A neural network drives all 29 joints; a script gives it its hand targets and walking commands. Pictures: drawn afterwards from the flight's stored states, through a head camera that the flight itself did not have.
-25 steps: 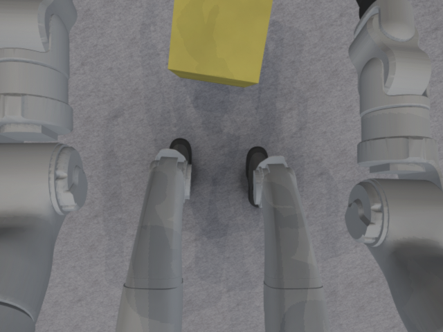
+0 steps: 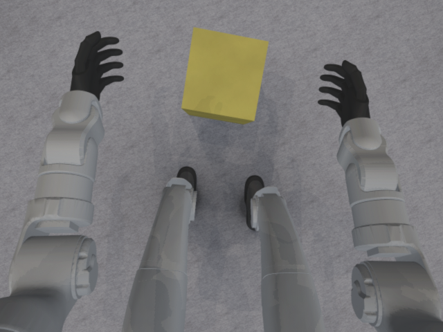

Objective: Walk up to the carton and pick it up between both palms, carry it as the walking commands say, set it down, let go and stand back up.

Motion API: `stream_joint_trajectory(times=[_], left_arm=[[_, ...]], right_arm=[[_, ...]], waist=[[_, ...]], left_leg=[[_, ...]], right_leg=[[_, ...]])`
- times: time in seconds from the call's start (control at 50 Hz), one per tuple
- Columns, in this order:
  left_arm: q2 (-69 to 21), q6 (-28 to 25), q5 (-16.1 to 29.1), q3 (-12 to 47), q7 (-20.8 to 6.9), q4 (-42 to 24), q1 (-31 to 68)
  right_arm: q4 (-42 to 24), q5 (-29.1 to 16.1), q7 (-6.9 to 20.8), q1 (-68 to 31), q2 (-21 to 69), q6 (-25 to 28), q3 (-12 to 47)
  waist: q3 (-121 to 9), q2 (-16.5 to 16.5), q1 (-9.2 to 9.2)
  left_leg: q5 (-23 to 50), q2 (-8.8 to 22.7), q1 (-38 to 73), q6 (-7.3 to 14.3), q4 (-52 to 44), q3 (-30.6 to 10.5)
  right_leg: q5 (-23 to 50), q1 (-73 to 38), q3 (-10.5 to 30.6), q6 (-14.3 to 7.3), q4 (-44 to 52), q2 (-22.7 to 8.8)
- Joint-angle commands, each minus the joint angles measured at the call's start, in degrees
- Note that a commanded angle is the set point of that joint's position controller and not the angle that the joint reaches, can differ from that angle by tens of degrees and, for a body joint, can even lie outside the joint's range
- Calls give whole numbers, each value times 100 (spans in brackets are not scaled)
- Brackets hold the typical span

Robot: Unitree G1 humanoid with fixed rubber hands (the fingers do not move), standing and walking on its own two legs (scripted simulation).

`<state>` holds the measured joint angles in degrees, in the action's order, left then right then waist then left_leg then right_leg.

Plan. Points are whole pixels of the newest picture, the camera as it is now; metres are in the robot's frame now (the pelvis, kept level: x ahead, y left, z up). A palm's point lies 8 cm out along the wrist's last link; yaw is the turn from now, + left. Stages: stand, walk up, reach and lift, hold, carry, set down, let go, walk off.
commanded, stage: let go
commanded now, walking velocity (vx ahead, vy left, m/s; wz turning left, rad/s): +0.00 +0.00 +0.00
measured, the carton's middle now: (222, 83) +0.52 +0.00 -0.57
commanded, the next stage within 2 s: stand in 0.98 s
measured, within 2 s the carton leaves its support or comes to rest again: neither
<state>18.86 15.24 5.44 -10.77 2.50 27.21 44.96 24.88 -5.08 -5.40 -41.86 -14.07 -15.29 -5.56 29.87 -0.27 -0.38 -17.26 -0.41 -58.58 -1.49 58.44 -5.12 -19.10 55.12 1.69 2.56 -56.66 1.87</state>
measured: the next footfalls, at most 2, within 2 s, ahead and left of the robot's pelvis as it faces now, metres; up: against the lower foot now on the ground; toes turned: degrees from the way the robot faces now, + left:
none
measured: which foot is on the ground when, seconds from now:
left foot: down 0.00-1.00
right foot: down 0.00-1.00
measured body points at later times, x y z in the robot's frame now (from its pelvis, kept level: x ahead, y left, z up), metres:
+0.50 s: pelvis +0.07 -0.01 +0.07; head +0.17 +0.01 +0.51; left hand +0.29 +0.25 -0.02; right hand +0.29 -0.24 -0.01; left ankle +0.10 +0.12 -0.66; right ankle +0.08 -0.14 -0.66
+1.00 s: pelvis +0.09 -0.01 +0.08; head +0.12 -0.01 +0.53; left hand +0.27 +0.24 +0.00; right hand +0.27 -0.25 +0.00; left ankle +0.10 +0.12 -0.66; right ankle +0.08 -0.14 -0.66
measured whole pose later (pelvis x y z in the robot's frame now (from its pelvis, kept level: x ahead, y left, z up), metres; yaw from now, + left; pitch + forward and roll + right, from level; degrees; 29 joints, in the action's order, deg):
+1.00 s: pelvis +0.09 -0.01 +0.08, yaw +2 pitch -4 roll -1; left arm 11.2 6.0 3.8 -7.2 -3.8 27.2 -9.8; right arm 25.6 -1.0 3.1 11.6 -13.6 -7.6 -0.5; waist 6.7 -0.2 -0.3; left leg -14.0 0.4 -9.1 -1.2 26.7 -4.8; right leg -15.1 5.4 1.7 0.8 -24.2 0.7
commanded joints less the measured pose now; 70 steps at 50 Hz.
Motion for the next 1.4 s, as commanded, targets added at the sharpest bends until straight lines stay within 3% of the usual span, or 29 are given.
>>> stream_joint_trajectory(times=[0.0, 0.02, 0.06, 0.08, 0.1, 0.12, 0.16, 0.3, 0.32, 0.38, 0.4, 0.42, 0.48, 0.5, 0.54, 0.56, 0.66, 0.7, 0.76, 0.78, 0.88, 0.96, 0.98, 1.0, 1.04, 1.18, 1.2, 1.24, 1.38], left_arm=[[808, -308, -501, 36, -61, -1923, -411], [592, -370, -394, 185, -62, -2015, -22], [386, -558, -378, 275, -89, -1932, -826], [377, -619, -395, 311, -155, -1696, -676], [302, -715, -547, 344, -198, -1861, -2061], [291, -815, -537, 308, -200, -1482, -1453], [-156, -864, -733, 299, -262, -332, -2186], [-292, -1239, -995, 394, -413, 89, -3887], [-275, -1284, -827, 475, -459, 31, -3479], [-195, -1450, -778, 511, -514, -310, -4158], [-196, -1498, -896, 514, -497, -613, -4295], [-282, -1498, -792, 470, -562, -413, -4520], [-196, -1668, -678, 717, -588, -1049, -4805], [-216, -1659, -680, 613, -587, -998, -4952], [-249, -1627, -643, 755, -608, -1028, -5186], [-236, -1607, -705, 699, -600, -1096, -5292], [-111, -1332, -788, 681, -628, -824, -5687], [-116, -1390, -712, 683, -644, -1047, -5545], [-52, -1193, -840, 664, -665, -1133, -5231], [-112, -1118, -794, 682, -662, -811, -5502], [-120, -993, -884, 748, -642, -821, -5554], [74, -1041, -727, 738, -642, -787, -5332], [138, -1101, -740, 753, -587, -822, -5220], [924, -1230, -742, 199, -394, -37, -5921], [657, -1285, -793, 385, -320, 193, -5611], [605, -1546, -830, 418, -338, 390, -5661], [799, -1558, -903, 327, -297, 450, -5648], [866, -1618, -907, 301, -264, 486, -5714], [1026, -1666, -905, 327, -217, 678, -5754]], right_arm=[[-2018, 338, 150, 758, -746, 260, -372], [-1794, 175, 275, 497, -339, 287, -152], [-2406, 205, 357, 901, -511, 519, -119], [-1781, 241, 369, 963, -400, 564, -142], [-1735, 450, 426, 2363, -377, 667, -194], [-1529, 376, 493, 1695, -244, 763, -72], [-307, 452, 581, 2446, -9, 818, -12], [264, 473, 886, 4005, 195, 1184, 170], [138, 504, 868, 3612, -29, 1238, 137], [-273, 569, 822, 4146, -115, 1378, 44], [-132, 518, 864, 4497, -61, 1389, 69], [-445, 629, 859, 4523, -266, 1439, 40], [-550, 558, 844, 5090, -272, 1539, 60], [-652, 510, 867, 5053, -216, 1548, 138], [-582, 451, 870, 5250, -165, 1519, 297], [-744, 440, 893, 5290, -214, 1522, 268], [-642, 539, 927, 5469, -197, 1306, 307], [-884, 562, 912, 5353, -290, 1324, 183], [-646, 575, 928, 5166, -164, 1145, 293], [-680, 704, 912, 5156, -289, 1130, 49], [-381, 548, 981, 5366, -203, 959, 321], [-581, 677, 814, 4981, -315, 774, 163], [-695, 671, 808, 4976, -286, 703, 261], [73, 627, 601, 5320, -1196, 975, 82], [345, 734, 500, 5408, -1004, 1242, 140], [635, 886, 489, 5132, -1240, 1541, -4], [692, 854, 470, 5222, -1090, 1576, 69], [777, 861, 474, 5302, -1421, 1627, -44], [882, 840, 485, 5219, -1280, 1752, -1]], waist=[[-10706, 55, -207], [-9991, -366, -23], [-10028, -72, -105], [-9071, -282, -118], [-9744, -403, 2], [-8533, -56, -73], [-6580, -300, -195], [-5050, -340, 122], [-4527, -120, -189], [-4677, 171, -143], [-4400, -277, -149], [-4553, 230, -149], [-4429, -212, -320], [-4620, -54, -48], [-4359, 65, -68], [-4321, -244, -37], [-3632, 165, 99], [-3994, 294, -72], [-3460, -191, 24], [-3514, 334, -65], [-3362, -237, -2], [-3236, 198, 53], [-3371, 72, 86], [-4058, 118, 366], [-4186, -74, 95], [-4001, -233, 157], [-3874, 287, 187], [-3823, -335, 144], [-3763, -145, 123]], left_leg=[[2484, -378, 4360, 171, -732, 588], [2085, -318, 4133, 118, -855, 539], [2668, -297, 4524, 143, -1000, 468], [2063, -284, 4235, 119, -1129, 398], [2971, -322, 5036, 6, -1228, 498], [2330, -317, 4434, 94, -1301, 315], [1185, -282, 3608, 76, -1828, 579], [295, -180, 4288, 90, -2880, 618], [429, -166, 4101, 125, -2805, 627], [845, -225, 4757, 105, -3044, 625], [896, -280, 4751, 46, -3097, 657], [993, -295, 4648, 71, -3038, 669], [1799, -325, 5348, 22, -3164, 665], [2159, -347, 5475, 66, -3212, 648], [2288, -353, 5431, 88, -3297, 565], [2171, -369, 5664, 16, -3304, 605], [1800, -358, 5783, 60, -3546, 650], [1905, -341, 5918, 64, -3507, 613], [1322, -377, 5826, 61, -3666, 569], [1454, -364, 5830, 59, -3602, 658], [1583, -369, 6038, 13, -3578, 539], [1415, -355, 5704, 103, -3504, 566], [1261, -287, 5777, 78, -3455, 567], [1759, 249, 5031, -3, -3298, 297], [1184, 225, 4975, 37, -3211, 218], [684, 312, 4717, 146, -3417, 123], [786, 339, 4707, 199, -3447, -61], [885, 380, 4556, 202, -3481, 1], [1326, 346, 4614, 197, -3283, 90]], right_leg=[[2302, -3086, -351, 2, 808, 215], [1750, -2635, -460, -48, 817, 190], [2330, -3085, -402, -57, 1021, 243], [1723, -2541, -349, -50, 1101, 160], [2425, -3260, -380, -62, 1200, 243], [1707, -2499, -374, -8, 1312, 221], [1214, -2448, -336, -43, 1702, 136], [165, -2931, -527, -93, 2556, 135], [204, -2706, -436, -125, 2776, 137], [769, -3582, -294, -38, 2989, 175], [886, -3733, -309, -84, 3097, 111], [1090, -4008, -240, -60, 3090, 112], [1758, -4193, -225, -76, 3221, 140], [2046, -4472, -178, -74, 3243, 164], [2488, -4492, -129, -10, 3261, 132], [2234, -4526, -165, -55, 3338, 114], [1800, -4567, -145, 11, 3612, 89], [1884, -4799, -163, 12, 3549, 128], [1227, -4757, -211, -33, 3671, 86], [1401, -4827, -226, 7, 3705, 96], [1465, -4771, -160, -62, 3659, 92], [1493, -5024, -210, -7, 3590, 79], [1149, -4840, -216, -15, 3474, 168], [1918, -4805, -125, 3, 3277, -274], [1660, -4794, 215, -109, 3353, -462], [748, -4584, 321, -179, 3457, -499], [809, -4535, 220, -195, 3315, -350], [987, -4611, 289, -221, 3359, -478], [1469, -4571, 353, -339, 3220, -546]])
